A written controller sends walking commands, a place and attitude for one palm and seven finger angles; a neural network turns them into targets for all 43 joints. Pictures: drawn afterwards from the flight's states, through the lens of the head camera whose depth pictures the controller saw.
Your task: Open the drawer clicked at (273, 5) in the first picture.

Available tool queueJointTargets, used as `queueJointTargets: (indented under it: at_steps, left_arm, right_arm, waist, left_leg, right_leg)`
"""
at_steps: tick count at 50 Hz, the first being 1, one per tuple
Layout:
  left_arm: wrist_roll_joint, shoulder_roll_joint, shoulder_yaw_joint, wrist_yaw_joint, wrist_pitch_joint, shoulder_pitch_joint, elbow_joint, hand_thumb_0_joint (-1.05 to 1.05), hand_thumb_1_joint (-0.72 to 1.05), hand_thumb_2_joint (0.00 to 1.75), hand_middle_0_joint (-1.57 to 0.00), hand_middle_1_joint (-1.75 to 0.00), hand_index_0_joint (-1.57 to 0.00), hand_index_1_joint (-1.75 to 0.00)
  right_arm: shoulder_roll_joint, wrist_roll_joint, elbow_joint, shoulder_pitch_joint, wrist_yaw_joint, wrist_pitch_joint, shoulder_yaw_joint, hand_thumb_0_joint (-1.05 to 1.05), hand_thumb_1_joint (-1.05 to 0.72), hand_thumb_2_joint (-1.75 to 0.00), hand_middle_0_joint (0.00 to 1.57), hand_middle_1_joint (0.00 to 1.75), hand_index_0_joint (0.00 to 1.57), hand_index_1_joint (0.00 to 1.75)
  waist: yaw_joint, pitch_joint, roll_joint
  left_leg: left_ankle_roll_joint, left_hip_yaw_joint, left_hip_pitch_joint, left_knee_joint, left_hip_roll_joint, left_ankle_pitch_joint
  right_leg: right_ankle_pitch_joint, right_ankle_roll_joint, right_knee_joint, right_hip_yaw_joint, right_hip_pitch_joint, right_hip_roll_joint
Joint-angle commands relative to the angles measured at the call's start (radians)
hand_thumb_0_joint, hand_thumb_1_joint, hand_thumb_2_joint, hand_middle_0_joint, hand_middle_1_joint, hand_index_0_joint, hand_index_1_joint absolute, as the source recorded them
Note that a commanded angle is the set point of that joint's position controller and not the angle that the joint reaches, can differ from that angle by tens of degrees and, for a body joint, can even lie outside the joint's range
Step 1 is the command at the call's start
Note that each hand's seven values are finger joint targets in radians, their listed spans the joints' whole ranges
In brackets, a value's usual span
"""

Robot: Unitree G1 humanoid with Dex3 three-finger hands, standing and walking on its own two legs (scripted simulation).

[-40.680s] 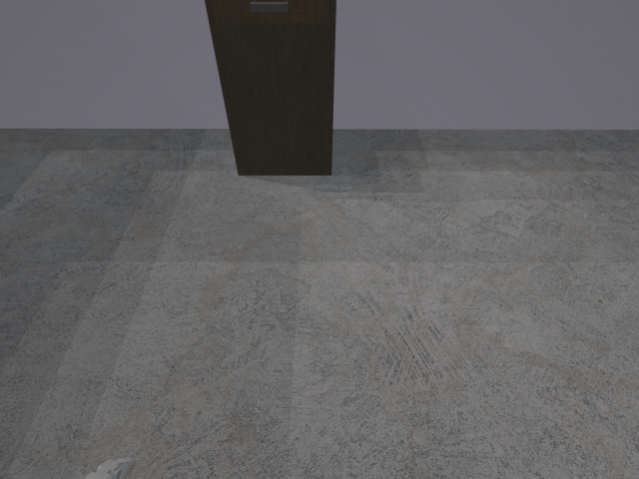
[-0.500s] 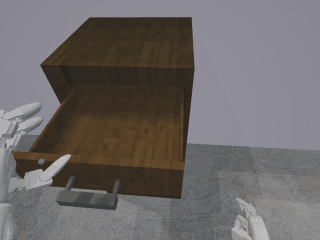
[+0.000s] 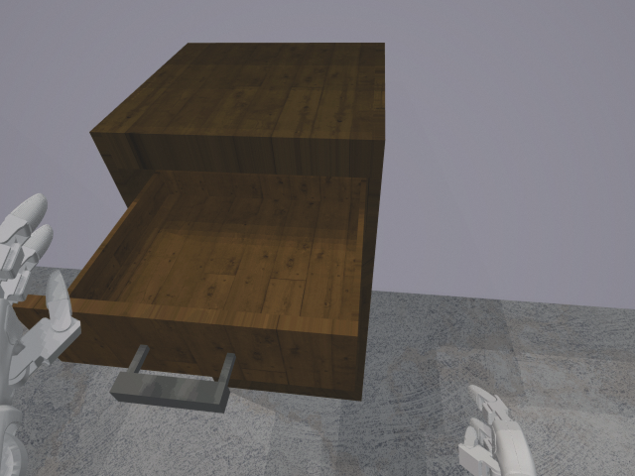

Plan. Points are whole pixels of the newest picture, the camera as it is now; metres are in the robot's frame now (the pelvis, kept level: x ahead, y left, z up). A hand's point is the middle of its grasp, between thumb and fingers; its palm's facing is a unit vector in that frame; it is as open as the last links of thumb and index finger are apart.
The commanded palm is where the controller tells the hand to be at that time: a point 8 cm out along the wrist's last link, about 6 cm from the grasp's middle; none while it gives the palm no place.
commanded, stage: step back with the hand held close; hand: left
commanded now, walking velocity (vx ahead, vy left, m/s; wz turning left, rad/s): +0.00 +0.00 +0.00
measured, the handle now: (178, 374) +0.22 +0.21 +0.03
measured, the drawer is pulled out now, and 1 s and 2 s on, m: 0.30 0.30 0.30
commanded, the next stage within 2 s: stop stepping back and stand still in 1.28 s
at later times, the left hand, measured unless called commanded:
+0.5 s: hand (20, 365) +0.14 +0.26 +0.20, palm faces +0.36 -0.78 -0.51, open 7.5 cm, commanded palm +0.08 +0.30 +0.22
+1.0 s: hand out of the picture +0.08 +0.26 +0.21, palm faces +0.44 -0.76 -0.47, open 7.5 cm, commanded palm +0.01 +0.30 +0.22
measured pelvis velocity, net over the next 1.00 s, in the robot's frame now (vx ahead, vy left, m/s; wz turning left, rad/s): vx -0.12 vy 0.02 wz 0.00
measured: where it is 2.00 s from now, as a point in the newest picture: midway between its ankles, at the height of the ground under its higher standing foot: outside the picture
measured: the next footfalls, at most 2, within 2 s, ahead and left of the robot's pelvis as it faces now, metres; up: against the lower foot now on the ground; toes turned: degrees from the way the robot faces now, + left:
right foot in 0.98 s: -0.09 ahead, -0.09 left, +0.00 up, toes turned +1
left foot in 1.26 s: -0.11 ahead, +0.13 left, +0.00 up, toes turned +1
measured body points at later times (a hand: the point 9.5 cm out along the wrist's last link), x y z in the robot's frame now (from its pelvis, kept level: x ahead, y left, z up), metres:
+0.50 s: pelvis -0.05 +0.02 -0.01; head -0.04 +0.03 +0.44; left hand +0.12 +0.30 +0.23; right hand +0.13 -0.21 -0.08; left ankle -0.02 +0.13 -0.74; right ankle -0.03 -0.09 -0.74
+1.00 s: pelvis -0.12 +0.02 -0.02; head -0.11 +0.04 +0.43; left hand +0.05 +0.30 +0.23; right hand +0.05 -0.20 -0.09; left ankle -0.02 +0.13 -0.74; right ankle -0.13 -0.09 -0.74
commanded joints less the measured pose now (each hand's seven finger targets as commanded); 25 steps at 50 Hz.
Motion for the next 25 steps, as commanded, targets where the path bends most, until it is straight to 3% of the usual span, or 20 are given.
queueJointTargets:
  at_steps: [1,2,3,5,6,8,11,13,16,21,25]
  left_arm:
    - [0.0,0.168,0.117,0.021,-0.065,-0.078,-0.201,0.0,0.9,0.9,-0.2,-0.3,-0.2,-0.3]
    - [0.003,0.3,0.254,0.026,-0.107,-0.178,-0.246,0.0,0.9,0.9,-0.2,-0.3,-0.2,-0.3]
    - [0.008,0.23,0.196,0.017,-0.114,-0.11,-0.158,0.0,0.9,0.9,-0.2,-0.3,-0.2,-0.3]
    - [0.014,0.196,0.154,0.01,-0.118,-0.067,-0.141,0.0,0.9,0.9,-0.2,-0.3,-0.2,-0.3]
    - [0.012,0.201,0.155,0.008,-0.132,-0.072,-0.18,0.0,0.9,0.9,-0.2,-0.3,-0.2,-0.3]
    - [0.013,0.189,0.157,0.011,-0.135,0.01,-0.163,0.0,0.9,0.9,-0.2,-0.3,-0.2,-0.3]
    - [0.014,0.228,0.202,0.019,-0.137,0.059,-0.228,0.0,0.9,0.9,-0.2,-0.3,-0.2,-0.3]
    - [0.014,0.227,0.205,0.02,-0.139,0.078,-0.265,0.0,0.9,0.9,-0.2,-0.3,-0.2,-0.3]
    - [0.015,0.264,0.239,0.029,-0.144,0.081,-0.32,0.0,0.9,0.9,-0.2,-0.3,-0.2,-0.3]
    - [0.014,0.255,0.242,0.035,-0.152,0.112,-0.326,0.0,0.9,0.9,-0.2,-0.3,-0.2,-0.3]
    - [0.016,0.235,0.232,0.036,-0.155,0.094,-0.291,0.0,0.9,0.9,-0.2,-0.3,-0.2,-0.3]
  right_arm:
    - [-0.091,-0.001,-0.163,-0.149,-0.01,-0.06,-0.032,0.0,-0.9,-0.9,0.2,0.3,0.2,0.3]
    - [-0.131,0.003,-0.182,-0.073,-0.004,-0.034,-0.044,0.0,-0.9,-0.9,0.2,0.3,0.2,0.3]
    - [-0.111,0.004,-0.16,-0.078,-0.001,-0.017,-0.042,0.0,-0.9,-0.9,0.2,0.3,0.2,0.3]
    - [-0.112,0.007,-0.177,-0.091,0.004,0.003,-0.041,0.0,-0.9,-0.9,0.2,0.3,0.2,0.3]
    - [-0.12,0.007,-0.183,-0.092,0.004,0.003,-0.047,0.0,-0.9,-0.9,0.2,0.3,0.2,0.3]
    - [-0.123,0.007,-0.19,-0.082,0.007,0.02,-0.051,0.0,-0.9,-0.9,0.2,0.3,0.2,0.3]
    - [-0.133,0.007,-0.21,-0.1,0.005,0.042,-0.066,0.0,-0.9,-0.9,0.2,0.3,0.2,0.3]
    - [-0.129,0.007,-0.229,-0.095,0.006,0.055,-0.065,0.0,-0.9,-0.9,0.2,0.3,0.2,0.3]
    - [-0.133,0.002,-0.235,-0.096,0.0,0.058,-0.07,0.0,-0.9,-0.9,0.2,0.3,0.2,0.3]
    - [-0.133,-0.004,-0.238,-0.078,0.0,0.043,-0.07,0.0,-0.9,-0.9,0.2,0.3,0.2,0.3]
    - [-0.135,-0.006,-0.239,-0.065,0.005,0.032,-0.065,0.0,-0.9,-0.9,0.2,0.3,0.2,0.3]
  waist:
    - [-0.005,-0.046,-0.02]
    - [-0.055,0.004,-0.051]
    - [-0.064,-0.011,-0.103]
    - [-0.072,-0.034,-0.151]
    - [-0.074,-0.049,-0.104]
    - [-0.074,-0.106,-0.087]
    - [-0.068,-0.15,-0.032]
    - [-0.065,-0.163,-0.032]
    - [-0.061,-0.173,-0.002]
    - [-0.059,-0.165,0.053]
    - [-0.062,-0.126,0.047]
  left_leg:
    - [0.03,0.047,0.012,-0.043,0.009,0.257]
    - [0.055,0.013,-0.044,0.022,0.02,0.221]
    - [0.051,0.007,-0.036,0.06,0.011,0.205]
    - [0.046,0.013,-0.049,0.098,0.006,0.21]
    - [0.044,0.011,-0.048,0.1,0.005,0.23]
    - [0.044,0.001,-0.052,0.068,0.029,0.309]
    - [0.049,-0.016,-0.054,0.026,0.065,0.443]
    - [0.051,-0.045,-0.1,0.001,0.085,0.49]
    - [0.05,-0.062,-0.147,-0.022,0.095,0.466]
    - [0.056,-0.082,-0.231,-0.061,0.113,0.359]
    - [0.066,-0.083,-0.34,-0.076,0.125,0.19]
  right_leg:
    - [0.278,0.027,-0.081,0.0,-0.02,-0.059]
    - [0.321,0.026,-0.141,0.107,-0.11,-0.125]
    - [0.339,0.015,-0.146,0.104,-0.117,-0.156]
    - [0.4,0.004,-0.129,0.114,-0.113,-0.185]
    - [0.426,-0.004,-0.117,0.113,-0.117,-0.194]
    - [0.409,0.005,-0.066,0.075,-0.075,-0.179]
    - [0.42,0.025,-0.014,0.044,-0.055,-0.138]
    - [0.406,0.032,0.028,0.023,-0.022,-0.113]
    - [0.371,0.031,0.047,0.025,-0.003,-0.101]
    - [0.259,0.035,0.079,0.019,-0.003,-0.083]
    - [0.166,0.038,0.101,0.034,-0.011,-0.078]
